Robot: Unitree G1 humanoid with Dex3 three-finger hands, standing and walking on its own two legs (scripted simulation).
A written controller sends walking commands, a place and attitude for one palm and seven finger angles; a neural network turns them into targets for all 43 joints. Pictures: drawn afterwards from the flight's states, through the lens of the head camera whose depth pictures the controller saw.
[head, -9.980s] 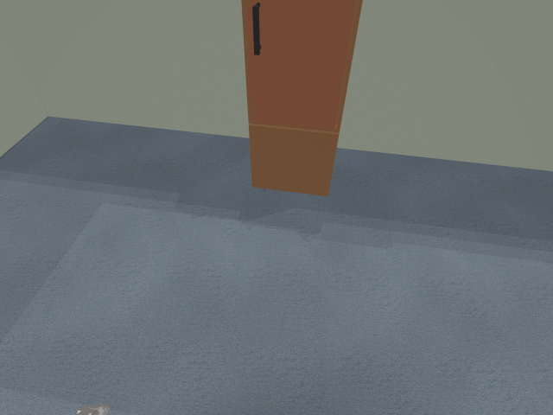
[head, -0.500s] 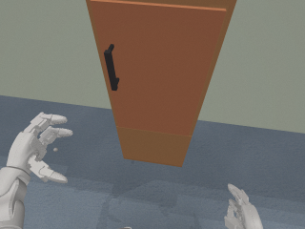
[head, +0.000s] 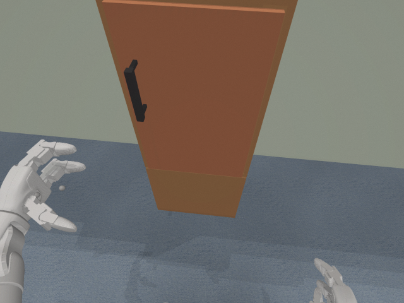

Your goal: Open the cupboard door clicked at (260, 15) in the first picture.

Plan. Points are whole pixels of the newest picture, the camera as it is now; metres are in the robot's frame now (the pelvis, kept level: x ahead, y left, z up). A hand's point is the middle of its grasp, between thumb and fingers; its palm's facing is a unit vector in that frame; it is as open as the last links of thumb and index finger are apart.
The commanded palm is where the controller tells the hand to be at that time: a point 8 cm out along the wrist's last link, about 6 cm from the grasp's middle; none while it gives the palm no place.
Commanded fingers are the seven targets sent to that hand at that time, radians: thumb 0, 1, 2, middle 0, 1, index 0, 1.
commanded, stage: raise the hand with hooked fingers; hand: left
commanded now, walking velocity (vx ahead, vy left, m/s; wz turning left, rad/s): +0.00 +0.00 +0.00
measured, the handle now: (137, 92) +0.59 +0.20 +0.07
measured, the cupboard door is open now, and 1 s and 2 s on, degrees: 0 0 0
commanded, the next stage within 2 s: move the hooked fingers beside the handle in 0.16 s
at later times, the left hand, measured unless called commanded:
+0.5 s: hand (68, 175) +0.32 +0.27 +0.09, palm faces -0.03 -1.00 -0.03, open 14.0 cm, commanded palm +0.30 +0.32 +0.09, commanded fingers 0.00 -0.50 0.30 -0.30 -1.20 -0.30 -1.20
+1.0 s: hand (88, 140) +0.40 +0.26 +0.09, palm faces -0.06 -1.00 -0.02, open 14.0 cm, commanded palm +0.38 +0.31 +0.08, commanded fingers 0.00 -0.50 0.30 -0.30 -1.20 -0.30 -1.20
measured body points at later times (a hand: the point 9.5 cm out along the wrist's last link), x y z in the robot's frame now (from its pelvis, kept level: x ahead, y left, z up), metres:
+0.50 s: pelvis -0.01 -0.01 +0.00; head +0.03 -0.01 +0.44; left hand +0.31 +0.32 +0.10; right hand +0.15 -0.26 -0.09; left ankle +0.01 +0.11 -0.71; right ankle +0.01 -0.12 -0.71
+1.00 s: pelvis +0.00 +0.00 -0.01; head +0.07 +0.01 +0.43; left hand +0.40 +0.32 +0.09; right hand +0.06 -0.28 -0.11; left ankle +0.01 +0.11 -0.71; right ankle +0.01 -0.12 -0.71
